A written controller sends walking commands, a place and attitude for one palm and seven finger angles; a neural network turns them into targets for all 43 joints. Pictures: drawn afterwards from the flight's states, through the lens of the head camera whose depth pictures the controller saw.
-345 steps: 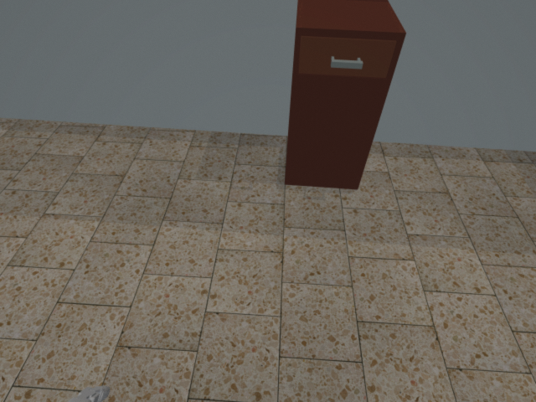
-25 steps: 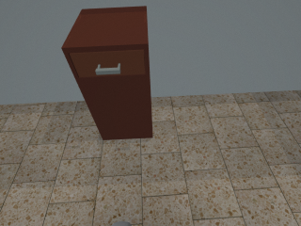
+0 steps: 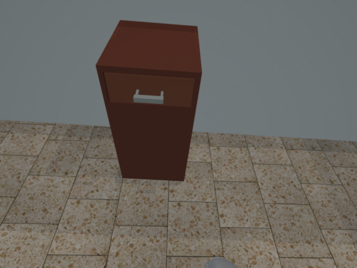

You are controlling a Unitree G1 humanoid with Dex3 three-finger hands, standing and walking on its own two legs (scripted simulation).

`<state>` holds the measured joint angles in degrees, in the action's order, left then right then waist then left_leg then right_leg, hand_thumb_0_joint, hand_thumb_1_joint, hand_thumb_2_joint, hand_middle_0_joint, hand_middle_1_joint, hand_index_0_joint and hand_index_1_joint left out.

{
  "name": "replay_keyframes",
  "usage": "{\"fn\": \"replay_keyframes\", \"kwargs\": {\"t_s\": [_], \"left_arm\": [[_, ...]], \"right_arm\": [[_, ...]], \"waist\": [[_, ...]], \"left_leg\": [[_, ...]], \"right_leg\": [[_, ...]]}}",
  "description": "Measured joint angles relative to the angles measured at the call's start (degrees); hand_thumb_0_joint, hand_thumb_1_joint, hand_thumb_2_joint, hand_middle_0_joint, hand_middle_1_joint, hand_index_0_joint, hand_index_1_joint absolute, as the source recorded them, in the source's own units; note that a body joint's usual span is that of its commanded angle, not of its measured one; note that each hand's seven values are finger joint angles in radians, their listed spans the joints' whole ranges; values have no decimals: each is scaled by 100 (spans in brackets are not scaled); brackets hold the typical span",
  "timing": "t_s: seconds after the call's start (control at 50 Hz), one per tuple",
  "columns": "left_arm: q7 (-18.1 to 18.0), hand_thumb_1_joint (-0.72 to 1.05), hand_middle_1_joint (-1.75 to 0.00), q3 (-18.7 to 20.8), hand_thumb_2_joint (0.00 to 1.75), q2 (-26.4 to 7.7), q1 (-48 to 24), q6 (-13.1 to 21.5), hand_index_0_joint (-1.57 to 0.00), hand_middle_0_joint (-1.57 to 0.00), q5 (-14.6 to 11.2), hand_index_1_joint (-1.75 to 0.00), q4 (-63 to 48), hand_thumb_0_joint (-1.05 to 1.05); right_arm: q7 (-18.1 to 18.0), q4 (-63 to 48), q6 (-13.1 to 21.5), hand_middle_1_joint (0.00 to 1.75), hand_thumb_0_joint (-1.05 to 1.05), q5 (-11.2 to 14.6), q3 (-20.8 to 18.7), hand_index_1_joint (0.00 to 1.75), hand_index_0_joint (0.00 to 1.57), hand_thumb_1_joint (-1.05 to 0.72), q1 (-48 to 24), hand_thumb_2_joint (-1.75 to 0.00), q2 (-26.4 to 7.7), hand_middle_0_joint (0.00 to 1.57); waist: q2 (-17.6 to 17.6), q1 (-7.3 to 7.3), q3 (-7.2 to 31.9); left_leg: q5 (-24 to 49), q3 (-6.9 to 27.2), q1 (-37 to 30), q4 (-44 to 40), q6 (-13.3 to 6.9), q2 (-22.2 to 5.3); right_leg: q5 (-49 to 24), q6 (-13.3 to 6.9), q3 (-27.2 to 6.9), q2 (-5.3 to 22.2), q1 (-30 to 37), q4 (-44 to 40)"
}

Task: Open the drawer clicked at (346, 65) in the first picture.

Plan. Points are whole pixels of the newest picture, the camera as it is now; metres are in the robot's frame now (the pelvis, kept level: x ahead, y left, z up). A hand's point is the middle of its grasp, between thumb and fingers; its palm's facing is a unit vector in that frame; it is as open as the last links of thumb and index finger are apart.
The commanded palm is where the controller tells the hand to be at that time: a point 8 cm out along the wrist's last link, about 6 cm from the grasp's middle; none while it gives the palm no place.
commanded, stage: take the last steps up to it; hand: left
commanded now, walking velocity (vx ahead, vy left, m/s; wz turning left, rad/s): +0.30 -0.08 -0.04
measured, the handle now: (149, 95) +0.74 +0.15 -0.07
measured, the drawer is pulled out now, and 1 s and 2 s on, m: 0.00 0.00 0.00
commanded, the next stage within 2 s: come to a stop and stand still in 0.46 s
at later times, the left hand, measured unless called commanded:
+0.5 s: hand (145, 239) +0.23 +0.10 -0.16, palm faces +0.06 -0.97 -0.24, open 7.1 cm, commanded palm none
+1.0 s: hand (150, 237) +0.24 +0.08 -0.18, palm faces +0.05 -0.96 -0.26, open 7.4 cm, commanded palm none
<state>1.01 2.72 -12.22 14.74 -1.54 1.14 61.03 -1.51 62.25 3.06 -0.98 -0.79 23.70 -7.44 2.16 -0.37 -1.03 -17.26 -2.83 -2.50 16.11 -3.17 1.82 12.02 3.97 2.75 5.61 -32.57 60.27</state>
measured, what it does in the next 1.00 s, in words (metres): walks ahead: right foot, then left foot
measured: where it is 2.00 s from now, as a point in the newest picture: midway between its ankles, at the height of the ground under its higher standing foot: outside the picture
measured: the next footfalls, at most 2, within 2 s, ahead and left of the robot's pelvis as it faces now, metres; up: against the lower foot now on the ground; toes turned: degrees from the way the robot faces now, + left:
right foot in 0.24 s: +0.24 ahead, -0.22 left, +0.00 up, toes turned -3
left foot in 0.72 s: +0.33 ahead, +0.04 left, +0.00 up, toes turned +5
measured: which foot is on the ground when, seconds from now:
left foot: down 0.00-0.24, up 0.26-0.70, down 0.72-1.00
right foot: up 0.00-0.22, down 0.24-1.00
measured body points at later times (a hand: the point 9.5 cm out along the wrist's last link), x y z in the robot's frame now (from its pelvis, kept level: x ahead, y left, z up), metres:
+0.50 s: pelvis +0.18 -0.09 +0.00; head +0.19 -0.11 +0.45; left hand +0.23 +0.15 -0.14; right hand +0.20 -0.33 -0.17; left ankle +0.19 +0.06 -0.67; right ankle +0.19 -0.15 -0.74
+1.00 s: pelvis +0.23 -0.10 -0.02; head +0.28 -0.13 +0.43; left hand +0.24 +0.13 -0.16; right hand +0.32 -0.32 -0.18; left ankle +0.29 +0.04 -0.74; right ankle +0.19 -0.20 -0.72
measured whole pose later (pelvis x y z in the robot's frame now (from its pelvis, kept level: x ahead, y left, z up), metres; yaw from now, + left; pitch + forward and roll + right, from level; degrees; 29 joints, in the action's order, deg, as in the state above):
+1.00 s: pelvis +0.23 -0.10 -0.02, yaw -2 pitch +0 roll +2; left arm -2.1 2.6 -8.3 14.3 -1.9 0.5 58.8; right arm -2.1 57.7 -1.6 -1.2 -2.6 4.3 -9.0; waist -1.2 1.7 -6.6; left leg -9.4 -6.1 19.7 29.5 0.9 -3.2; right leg 28.3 0.8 1.1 1.8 -19.5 47.8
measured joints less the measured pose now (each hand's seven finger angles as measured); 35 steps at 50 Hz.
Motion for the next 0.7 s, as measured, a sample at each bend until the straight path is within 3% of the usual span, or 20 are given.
{"fn": "replay_keyframes", "kwargs": {"t_s": [0.14, 0.22, 0.26, 0.32, 0.38, 0.46, 0.54, 0.66, 0.7], "left_arm": [[51, 91, -30, -36, 90, 163, -589, 36, -20, -19, -37, -30, -135, 1], [60, 91, -30, -53, 90, 244, -897, 219, -20, -19, -56, -30, -314, 1], [28, 91, -30, -35, 90, 286, -995, 427, -20, -19, -29, -30, -385, 1], [-26, 91, -30, -56, 90, 349, -946, 563, -20, -20, -80, -30, -416, 0], [-109, 91, -30, -80, 90, 427, -683, 528, -20, -20, -84, -30, -275, 0], [-230, 95, -30, 9, 90, 331, -338, 570, -20, -20, -88, -30, -130, -2], [-201, 95, -30, -43, 90, 323, 28, 548, -20, -20, -50, -30, 64, -2], [-208, 92, -30, -166, 90, 509, 477, 490, -20, -20, -28, -30, 301, 0], [-238, 92, -30, -217, 90, 596, 587, 425, -20, -20, -43, -30, 372, 0]], "right_arm": [[-34, 297, 23, 30, 0, -78, -14, 30, 20, -91, 523, -90, 65, 20], [-21, 474, -19, 30, 0, -74, -35, 30, 20, -91, 722, -90, 23, 20], [17, 578, -77, 30, 1, -14, -56, 30, 20, -91, 691, -90, 21, 20], [62, 548, -168, 30, 1, 54, -109, 30, 20, -91, 423, -90, -19, 20], [75, 330, -210, 30, 1, 2, -187, 30, 19, -91, 33, -90, -141, 20], [86, -46, -218, 30, 1, -55, -249, 30, 19, -91, -516, -90, -260, 20], [129, -282, -219, 30, 0, -67, -263, 30, 19, -91, -988, -90, -295, 19], [123, -308, -202, 30, 0, -17, -128, 30, 19, -91, -1472, -90, -216, 19], [86, -281, -205, 30, 0, 6, -60, 30, 19, -91, -1584, -90, -169, 19]], "waist": [[-142, -340, -189], [-317, -433, -290], [-406, -369, -374], [-417, -283, -415], [-434, -226, -276], [-483, -173, -78], [-502, -79, 60], [-452, 205, 61], [-436, 297, 18]], "left_leg": [[-426, -6, -365, 6, 192, -91], [-978, -18, -423, 531, 391, -306], [-1212, 51, 68, 1942, 382, -473], [-1089, 306, 1331, 4676, 208, -442], [-481, 218, 2314, 5459, 194, -589], [16, 143, 3106, 4933, 317, -771], [300, 72, 3316, 4087, 415, -833], [312, 4, 2794, 2539, 475, -687], [685, 5, 2421, 1902, 476, -583]], "right_leg": [[81, -206, 191, -53, 102, -1257], [78, -458, 365, -285, 612, -2326], [-151, -675, 471, -411, 752, -2314], [239, -863, 599, -474, 1057, -2258], [174, -861, 667, -561, 1538, -2821], [43, -934, 741, -684, 2021, -3509], [55, -956, 728, -783, 2341, -3881], [311, -894, 668, -844, 2683, -3954], [498, -842, 630, -846, 2717, -3763]]}}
